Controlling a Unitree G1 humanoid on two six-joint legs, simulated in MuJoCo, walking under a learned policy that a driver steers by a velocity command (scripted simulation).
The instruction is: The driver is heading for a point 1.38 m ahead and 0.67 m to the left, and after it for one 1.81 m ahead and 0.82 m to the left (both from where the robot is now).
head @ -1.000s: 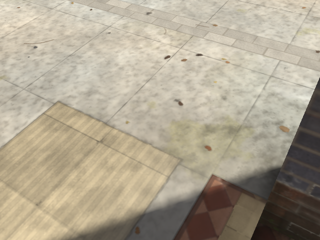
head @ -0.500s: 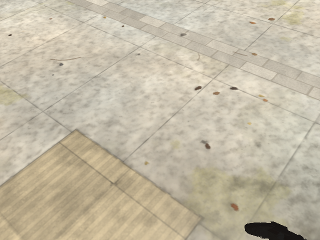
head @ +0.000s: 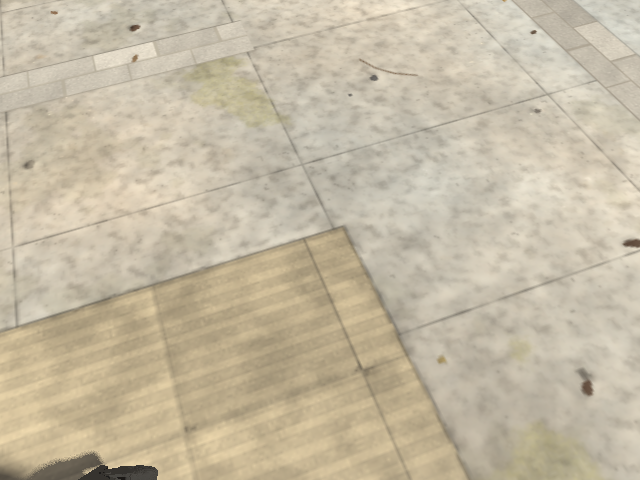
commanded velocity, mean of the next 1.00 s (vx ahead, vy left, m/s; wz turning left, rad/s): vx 0.19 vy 0.00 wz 0.73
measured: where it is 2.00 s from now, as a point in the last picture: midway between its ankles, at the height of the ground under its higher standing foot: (177, 364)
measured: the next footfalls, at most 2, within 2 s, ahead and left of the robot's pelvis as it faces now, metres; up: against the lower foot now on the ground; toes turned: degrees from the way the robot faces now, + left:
left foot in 0.26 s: +0.03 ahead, +0.15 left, +0.00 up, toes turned +20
right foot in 0.70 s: +0.13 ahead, -0.05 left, +0.00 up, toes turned +47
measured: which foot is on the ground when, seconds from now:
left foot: up 0.00-0.24, down 0.26-0.68, up 0.70-1.00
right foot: down 0.00-0.26, up 0.28-0.68, down 0.70-1.00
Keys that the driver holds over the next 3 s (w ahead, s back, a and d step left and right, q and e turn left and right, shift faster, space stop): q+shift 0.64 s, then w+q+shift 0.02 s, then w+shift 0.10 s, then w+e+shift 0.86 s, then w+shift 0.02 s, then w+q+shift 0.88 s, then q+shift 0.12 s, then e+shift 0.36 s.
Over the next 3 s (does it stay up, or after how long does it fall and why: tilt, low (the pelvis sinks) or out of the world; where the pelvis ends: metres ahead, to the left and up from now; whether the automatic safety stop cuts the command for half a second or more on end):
stays up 1.44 0.68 0.00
